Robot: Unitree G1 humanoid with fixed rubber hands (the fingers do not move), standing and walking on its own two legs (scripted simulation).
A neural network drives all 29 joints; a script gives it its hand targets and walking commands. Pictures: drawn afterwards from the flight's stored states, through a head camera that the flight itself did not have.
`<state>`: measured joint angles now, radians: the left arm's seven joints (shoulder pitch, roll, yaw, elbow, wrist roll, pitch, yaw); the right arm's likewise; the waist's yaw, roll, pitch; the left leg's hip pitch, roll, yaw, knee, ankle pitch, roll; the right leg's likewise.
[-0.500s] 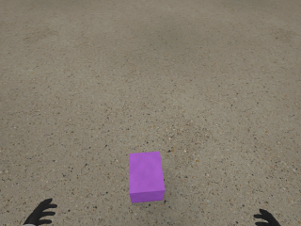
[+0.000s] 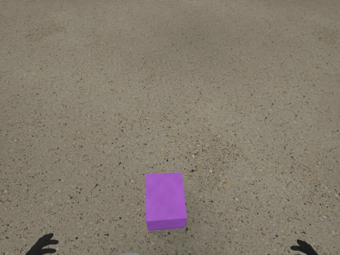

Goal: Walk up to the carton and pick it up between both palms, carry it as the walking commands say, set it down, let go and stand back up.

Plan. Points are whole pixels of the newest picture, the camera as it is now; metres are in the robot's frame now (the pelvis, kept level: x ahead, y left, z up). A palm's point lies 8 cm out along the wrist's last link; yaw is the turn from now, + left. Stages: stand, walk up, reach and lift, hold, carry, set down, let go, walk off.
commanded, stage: walk up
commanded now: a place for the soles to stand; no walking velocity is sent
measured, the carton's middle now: (165, 201) +0.44 +0.02 -0.66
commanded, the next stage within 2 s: reach and lift in 0.76 s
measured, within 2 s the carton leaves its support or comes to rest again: neither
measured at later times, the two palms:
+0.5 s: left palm (32, 252) +0.14 +0.32 -0.08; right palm (305, 248) +0.14 -0.31 -0.08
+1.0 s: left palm (44, 241) +0.16 +0.30 -0.09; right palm (290, 231) +0.18 -0.29 -0.08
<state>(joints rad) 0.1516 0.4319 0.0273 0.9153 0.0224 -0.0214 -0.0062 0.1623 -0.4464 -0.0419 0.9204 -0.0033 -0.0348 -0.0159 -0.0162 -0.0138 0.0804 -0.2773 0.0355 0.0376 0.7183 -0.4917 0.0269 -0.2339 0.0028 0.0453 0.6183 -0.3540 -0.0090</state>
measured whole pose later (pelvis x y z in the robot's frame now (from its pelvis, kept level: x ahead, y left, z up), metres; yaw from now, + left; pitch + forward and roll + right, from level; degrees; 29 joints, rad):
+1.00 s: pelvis -0.01 +0.00 +0.00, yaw +1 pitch +0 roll +0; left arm 0.04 0.32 0.17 0.59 0.06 0.21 -0.07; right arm 0.03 -0.33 -0.18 0.59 -0.07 0.20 0.07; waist 0.00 -0.01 0.20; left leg -0.31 0.02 0.02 0.59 -0.28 -0.02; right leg -0.30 -0.03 -0.01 0.61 -0.30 0.02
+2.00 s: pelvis -0.06 +0.00 -0.09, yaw +1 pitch +38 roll +0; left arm -0.99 0.23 0.32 0.86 0.01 0.15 0.03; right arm -1.04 -0.26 -0.25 0.89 -0.02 0.17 -0.02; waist 0.04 -0.01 0.02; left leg -1.40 0.03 0.01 1.04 -0.29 -0.02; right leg -1.40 -0.02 0.00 1.05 -0.32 0.01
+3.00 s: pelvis -0.09 +0.00 -0.29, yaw +1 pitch +47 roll +0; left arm -1.28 0.28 0.23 0.97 -0.12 0.11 0.14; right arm -1.33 -0.33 -0.17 1.01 0.11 0.12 -0.11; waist 0.04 -0.01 0.06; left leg -2.14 0.03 -0.02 1.81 -0.49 -0.02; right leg -2.13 -0.02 0.02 1.83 -0.52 0.02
